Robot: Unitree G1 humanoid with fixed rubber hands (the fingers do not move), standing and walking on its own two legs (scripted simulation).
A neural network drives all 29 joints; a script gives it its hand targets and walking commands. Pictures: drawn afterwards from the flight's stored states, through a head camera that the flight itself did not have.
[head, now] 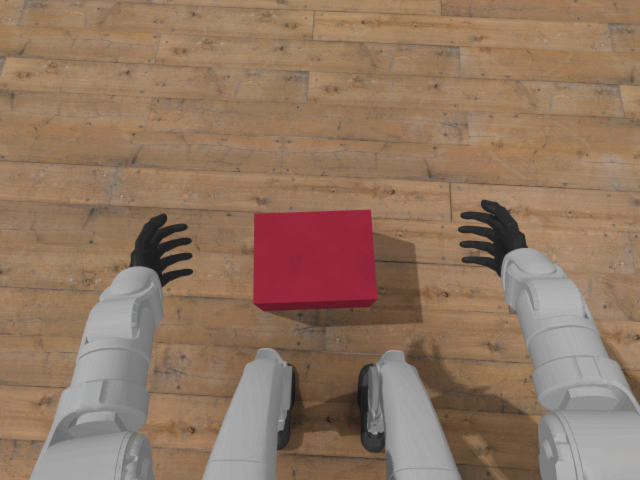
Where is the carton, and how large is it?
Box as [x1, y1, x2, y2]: [253, 210, 377, 310]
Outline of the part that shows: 370,210 254,214 253,303 263,310 369,306 377,298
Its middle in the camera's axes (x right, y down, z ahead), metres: -0.02 +0.05 +1.01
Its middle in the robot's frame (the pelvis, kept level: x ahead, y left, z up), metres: +0.49 +0.05 -0.59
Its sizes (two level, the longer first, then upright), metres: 0.289 0.222 0.160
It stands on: the floor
